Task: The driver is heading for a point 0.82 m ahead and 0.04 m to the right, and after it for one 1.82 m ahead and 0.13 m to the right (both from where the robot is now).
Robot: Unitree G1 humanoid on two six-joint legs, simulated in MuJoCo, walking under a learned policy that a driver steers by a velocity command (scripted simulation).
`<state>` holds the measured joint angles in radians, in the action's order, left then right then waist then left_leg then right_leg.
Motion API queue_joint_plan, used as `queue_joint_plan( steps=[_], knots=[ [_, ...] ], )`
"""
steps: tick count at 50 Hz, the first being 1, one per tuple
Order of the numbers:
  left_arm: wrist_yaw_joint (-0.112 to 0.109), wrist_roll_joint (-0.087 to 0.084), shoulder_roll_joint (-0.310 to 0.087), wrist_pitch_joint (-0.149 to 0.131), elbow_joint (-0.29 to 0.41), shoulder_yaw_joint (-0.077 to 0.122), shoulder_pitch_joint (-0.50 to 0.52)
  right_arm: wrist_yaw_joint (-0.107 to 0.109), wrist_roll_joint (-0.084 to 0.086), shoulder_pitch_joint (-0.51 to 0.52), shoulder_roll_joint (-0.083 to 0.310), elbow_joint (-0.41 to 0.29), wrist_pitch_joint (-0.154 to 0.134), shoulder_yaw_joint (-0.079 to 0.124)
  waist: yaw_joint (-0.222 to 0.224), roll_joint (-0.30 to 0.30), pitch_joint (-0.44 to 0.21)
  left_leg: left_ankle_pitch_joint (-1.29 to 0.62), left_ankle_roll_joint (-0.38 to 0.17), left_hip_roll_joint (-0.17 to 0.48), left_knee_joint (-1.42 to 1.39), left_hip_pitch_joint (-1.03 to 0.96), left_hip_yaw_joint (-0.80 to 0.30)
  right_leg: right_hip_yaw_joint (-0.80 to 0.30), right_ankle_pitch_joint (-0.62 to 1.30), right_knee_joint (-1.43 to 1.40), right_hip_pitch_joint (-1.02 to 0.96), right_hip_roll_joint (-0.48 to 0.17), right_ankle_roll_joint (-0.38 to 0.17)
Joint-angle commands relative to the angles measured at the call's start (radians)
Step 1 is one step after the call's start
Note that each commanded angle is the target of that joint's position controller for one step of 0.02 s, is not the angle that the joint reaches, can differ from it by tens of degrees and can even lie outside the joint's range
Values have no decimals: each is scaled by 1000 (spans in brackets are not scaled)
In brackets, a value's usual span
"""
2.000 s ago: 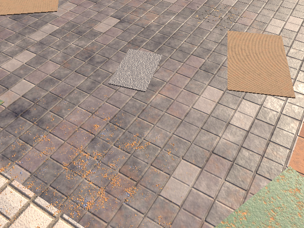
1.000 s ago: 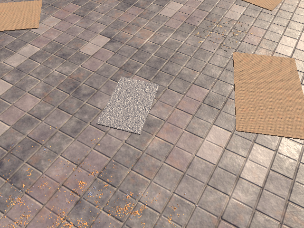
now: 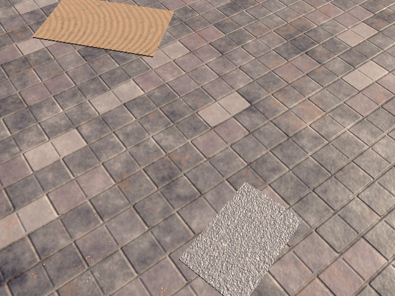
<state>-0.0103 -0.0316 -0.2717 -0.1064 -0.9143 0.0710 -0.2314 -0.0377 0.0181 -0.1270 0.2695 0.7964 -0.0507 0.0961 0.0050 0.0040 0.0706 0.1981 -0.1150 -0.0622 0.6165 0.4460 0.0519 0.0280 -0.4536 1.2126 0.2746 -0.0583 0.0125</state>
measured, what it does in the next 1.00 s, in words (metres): walks ahead: right foot, then left foot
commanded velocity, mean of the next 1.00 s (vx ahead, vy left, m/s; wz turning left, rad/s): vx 0.50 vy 0.00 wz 0.16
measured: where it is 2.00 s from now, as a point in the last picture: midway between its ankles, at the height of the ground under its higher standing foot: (205, 133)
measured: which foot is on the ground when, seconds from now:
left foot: down 0.00-0.44, up 0.46-0.92, down 0.94-1.00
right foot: up 0.00-0.40, down 0.42-0.94, up 0.96-1.00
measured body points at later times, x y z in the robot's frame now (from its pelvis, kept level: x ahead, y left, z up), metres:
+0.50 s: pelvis +0.30 -0.04 +0.01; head +0.33 -0.03 +0.45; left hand +0.44 +0.24 -0.09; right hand +0.37 -0.31 -0.12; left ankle +0.13 +0.06 -0.64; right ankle +0.40 -0.12 -0.72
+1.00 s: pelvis +0.57 +0.05 +0.00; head +0.60 +0.07 +0.45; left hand +0.52 +0.33 -0.14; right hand +0.82 -0.16 -0.07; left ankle +0.65 +0.17 -0.72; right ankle +0.42 -0.11 -0.66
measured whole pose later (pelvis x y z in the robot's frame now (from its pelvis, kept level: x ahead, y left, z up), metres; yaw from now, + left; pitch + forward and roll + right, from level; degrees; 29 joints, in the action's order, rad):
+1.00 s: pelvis +0.57 +0.05 +0.00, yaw +7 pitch +3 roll -1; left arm 0.00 -0.03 -0.29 -0.07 -0.93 0.05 -0.38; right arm -0.02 0.00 -0.05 0.25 0.71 -0.10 0.05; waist 0.06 0.02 0.02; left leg 0.14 -0.04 0.01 0.56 0.47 0.04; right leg -0.05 -0.48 0.92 0.20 0.00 -0.02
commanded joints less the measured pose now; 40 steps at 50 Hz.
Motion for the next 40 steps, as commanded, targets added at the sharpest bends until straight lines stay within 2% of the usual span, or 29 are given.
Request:
queue_joint_plan(
  steps=[1,2,4,6,10,13,16,18,19,20,21,22,23,24,25,26,27,28,30,31,34,37,40],
  knots=[
    [-2,18,-123,-56,110,24,69,10,-2,-106,99,-39,-24,23,-30,-3,-162,-139,-201,280,-340,-464,-476,-112,87,16,447,-61,-29],
    [-1,27,-129,-40,107,31,47,15,-9,-71,88,-56,-26,16,0,-16,-144,-193,-194,259,-361,-372,-435,-117,114,-27,377,-78,-21],
    [-2,37,-108,-16,120,31,47,26,-6,-79,114,-60,-28,20,20,-11,-123,-271,-198,240,-390,-283,-394,-99,142,-120,334,-76,9],
    [-5,46,-84,-4,143,23,102,41,-5,-111,145,-56,-31,27,11,-16,-98,-323,-191,221,-407,-244,-335,-78,236,-243,352,-63,37],
    [10,40,-44,-7,172,2,229,53,-1,-172,129,-33,-26,20,-52,-66,-73,-268,-120,153,-403,-213,-228,-46,537,-557,284,-17,37],
    [24,26,-54,-15,196,-3,305,49,-2,-227,132,-6,-27,17,-93,-86,-45,-175,-107,185,-398,-255,-259,-44,615,-654,268,3,17],
    [39,26,-82,-26,222,1,346,51,-1,-269,135,16,-20,16,-101,-90,-30,-228,-101,247,-329,-402,-314,-52,513,-709,338,10,-22],
    [45,25,-99,-33,222,5,317,57,-5,-273,147,22,-11,20,-78,-110,-35,-333,-86,275,-284,-469,-336,-43,425,-730,318,22,-52],
    [45,25,-114,-36,211,12,264,58,-5,-256,155,18,-7,21,-44,-122,-59,-471,-72,267,-232,-480,-326,-23,391,-745,244,43,-72],
    [43,29,-140,-39,178,26,153,58,-6,-232,149,10,-4,16,16,-114,-127,-626,-52,223,-116,-467,-290,0,420,-771,84,67,-101],
    [38,42,-182,-40,145,41,-12,55,-13,-208,122,-10,-5,2,90,-83,-261,-578,-22,172,96,-348,-248,-86,473,-721,-185,-24,-160],
    [35,53,-261,-34,122,62,-162,52,-14,-320,54,-18,-19,-19,87,119,-426,-216,52,32,466,-12,-174,-443,401,-720,-578,-245,-299],
    [43,28,-214,-23,84,53,-208,47,6,-353,50,-5,-32,-26,89,295,-471,368,78,-36,663,219,-200,-769,199,-880,-691,-349,-367],
    [42,9,-149,-17,98,32,-146,43,21,-265,136,-21,-41,-8,100,173,-304,334,68,32,737,330,-232,-701,34,-913,-583,-316,-314],
    [37,18,-118,-7,117,21,-66,41,21,-170,141,-47,-45,-10,86,86,-188,242,61,86,716,339,-186,-561,49,-936,-430,-277,-273],
    [39,31,-100,-4,124,11,-9,41,5,-124,127,-58,-45,-10,53,31,-100,176,63,125,643,312,-158,-465,141,-974,-277,-235,-260],
    [40,41,-80,-7,129,2,20,43,-7,-129,121,-57,-40,-4,22,42,-80,131,64,159,575,257,-158,-403,225,-996,-196,-202,-246],
    [41,44,-79,-9,127,0,29,43,-7,-154,102,-51,-33,-5,1,62,-79,111,69,173,539,208,-151,-358,282,-1018,-146,-179,-242],
    [39,36,-96,-14,113,4,15,46,-8,-170,70,-47,-23,-12,-13,80,-80,85,86,186,468,189,-128,-284,385,-1052,-107,-163,-254],
    [35,34,-113,-16,106,8,4,48,-12,-145,64,-58,-21,-15,-12,74,-73,52,98,193,421,209,-120,-256,437,-1065,-104,-163,-260],
    [22,27,-142,-6,90,16,-29,45,-17,-48,48,-85,-25,-25,13,55,-64,-118,118,194,226,223,-100,-169,516,-1083,-118,-138,-242],
    [16,16,-153,3,70,17,-81,35,-11,53,31,-106,-33,-35,51,55,-48,-262,120,159,41,166,-68,-104,513,-1081,-126,-108,-212],
    [16,9,-158,15,41,18,-144,21,-1,140,36,-135,-39,-38,83,59,-25,-278,113,138,-45,169,-60,-114,492,-1056,-200,-141,-209]
  ],
)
